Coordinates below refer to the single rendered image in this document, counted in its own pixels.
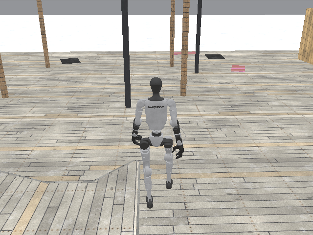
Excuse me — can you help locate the right robot shin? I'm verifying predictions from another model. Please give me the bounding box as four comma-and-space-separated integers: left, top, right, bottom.
166, 153, 173, 183

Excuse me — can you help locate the robot right hand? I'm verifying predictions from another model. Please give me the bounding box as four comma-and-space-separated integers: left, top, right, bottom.
172, 144, 184, 159

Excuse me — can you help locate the left robot forearm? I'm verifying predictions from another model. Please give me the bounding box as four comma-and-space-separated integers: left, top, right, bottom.
132, 118, 140, 137

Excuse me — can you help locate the robot left hand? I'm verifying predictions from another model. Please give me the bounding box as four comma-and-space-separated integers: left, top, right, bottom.
132, 135, 142, 145

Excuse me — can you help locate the robot right upper arm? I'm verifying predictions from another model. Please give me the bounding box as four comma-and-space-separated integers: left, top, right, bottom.
166, 98, 178, 127

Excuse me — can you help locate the robot torso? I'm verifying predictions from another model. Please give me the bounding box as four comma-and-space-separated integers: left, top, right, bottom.
145, 97, 168, 147

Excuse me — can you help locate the robot left upper arm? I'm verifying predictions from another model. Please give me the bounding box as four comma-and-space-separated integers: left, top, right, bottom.
134, 98, 146, 125

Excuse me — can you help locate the right robot forearm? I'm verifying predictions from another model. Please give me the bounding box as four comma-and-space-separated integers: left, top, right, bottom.
173, 120, 183, 145

